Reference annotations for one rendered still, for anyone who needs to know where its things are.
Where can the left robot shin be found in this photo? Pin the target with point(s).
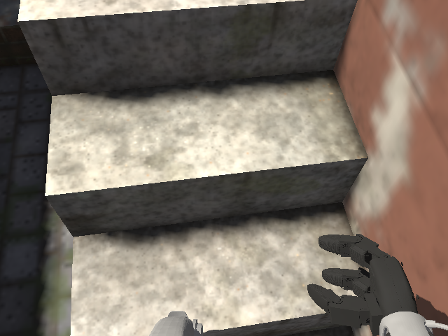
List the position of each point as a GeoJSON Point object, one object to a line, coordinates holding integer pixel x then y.
{"type": "Point", "coordinates": [177, 313]}

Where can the robot left thigh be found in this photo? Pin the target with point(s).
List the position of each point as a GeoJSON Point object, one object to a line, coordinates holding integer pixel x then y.
{"type": "Point", "coordinates": [177, 326]}

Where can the robot right forearm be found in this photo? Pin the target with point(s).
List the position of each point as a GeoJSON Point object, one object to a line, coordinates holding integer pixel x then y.
{"type": "Point", "coordinates": [404, 323]}

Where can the right robot hand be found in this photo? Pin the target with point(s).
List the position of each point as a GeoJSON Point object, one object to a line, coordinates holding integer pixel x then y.
{"type": "Point", "coordinates": [383, 290]}

